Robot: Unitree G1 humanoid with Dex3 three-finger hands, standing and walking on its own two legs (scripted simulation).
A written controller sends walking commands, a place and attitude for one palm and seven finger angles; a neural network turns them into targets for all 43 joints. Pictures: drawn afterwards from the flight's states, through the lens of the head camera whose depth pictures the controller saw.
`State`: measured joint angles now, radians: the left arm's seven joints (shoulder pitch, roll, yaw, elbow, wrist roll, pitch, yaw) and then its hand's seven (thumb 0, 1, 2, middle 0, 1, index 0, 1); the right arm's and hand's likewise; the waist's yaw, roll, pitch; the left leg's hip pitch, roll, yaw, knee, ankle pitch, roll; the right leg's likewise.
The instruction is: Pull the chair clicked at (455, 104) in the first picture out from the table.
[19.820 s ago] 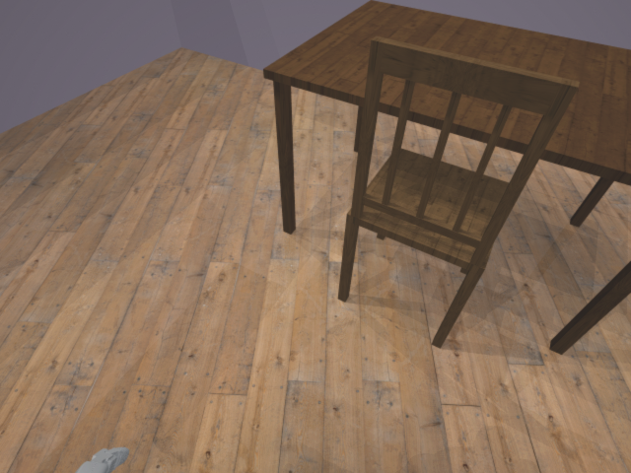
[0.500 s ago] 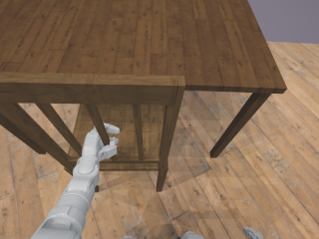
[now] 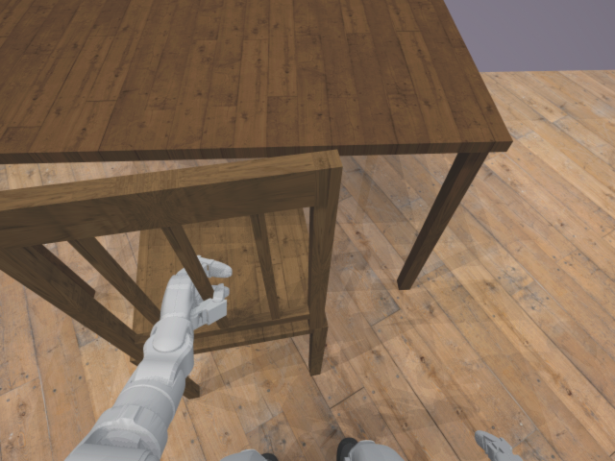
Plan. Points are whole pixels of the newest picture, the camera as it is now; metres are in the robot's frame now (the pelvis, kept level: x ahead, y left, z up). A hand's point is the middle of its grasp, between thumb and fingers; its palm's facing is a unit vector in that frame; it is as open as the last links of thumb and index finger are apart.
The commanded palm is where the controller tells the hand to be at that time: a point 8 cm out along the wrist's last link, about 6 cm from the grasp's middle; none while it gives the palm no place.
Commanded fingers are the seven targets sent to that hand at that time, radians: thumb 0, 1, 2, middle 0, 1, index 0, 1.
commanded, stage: step backward, pulling the chair out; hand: left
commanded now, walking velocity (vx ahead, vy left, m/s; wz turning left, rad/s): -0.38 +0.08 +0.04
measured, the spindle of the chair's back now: (203, 284) +0.36 +0.16 -0.05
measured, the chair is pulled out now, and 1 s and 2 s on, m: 0.11 0.24 0.40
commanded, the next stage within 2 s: none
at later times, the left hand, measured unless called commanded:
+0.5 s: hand (216, 355) +0.26 +0.13 -0.07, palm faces +0.03 -0.98 -0.17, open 5.0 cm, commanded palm +0.25 +0.18 -0.07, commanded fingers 0.00 0.90 0.90 -0.50 -1.45 -0.50 -1.45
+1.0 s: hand (212, 393) +0.21 +0.13 -0.07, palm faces -0.04 -0.98 -0.18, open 5.0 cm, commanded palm +0.19 +0.18 -0.07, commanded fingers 0.00 0.90 0.90 -0.50 -1.45 -0.50 -1.45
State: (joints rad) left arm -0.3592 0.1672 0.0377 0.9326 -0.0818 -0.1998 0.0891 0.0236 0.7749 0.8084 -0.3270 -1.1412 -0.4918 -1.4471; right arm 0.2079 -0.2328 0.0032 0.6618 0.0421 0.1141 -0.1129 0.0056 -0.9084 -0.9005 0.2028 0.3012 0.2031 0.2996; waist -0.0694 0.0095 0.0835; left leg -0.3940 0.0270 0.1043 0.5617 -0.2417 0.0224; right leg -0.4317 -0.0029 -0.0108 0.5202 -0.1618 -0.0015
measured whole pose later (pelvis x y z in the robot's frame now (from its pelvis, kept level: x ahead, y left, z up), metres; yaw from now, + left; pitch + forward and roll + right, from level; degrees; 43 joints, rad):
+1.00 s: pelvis -0.13 +0.01 -0.01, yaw +0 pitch +2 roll +2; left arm -0.35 0.18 -0.02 0.81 -0.04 -0.11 0.10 0.01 0.74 0.81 -0.32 -1.21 -0.49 -1.45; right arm 0.19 -0.22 -0.01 0.64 0.02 0.05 -0.10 0.01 -0.91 -0.90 0.20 0.30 0.20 0.30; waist -0.06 -0.04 0.13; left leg -0.29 0.05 0.02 0.60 -0.34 -0.06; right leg -0.49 -0.09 -0.03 0.56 -0.08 0.02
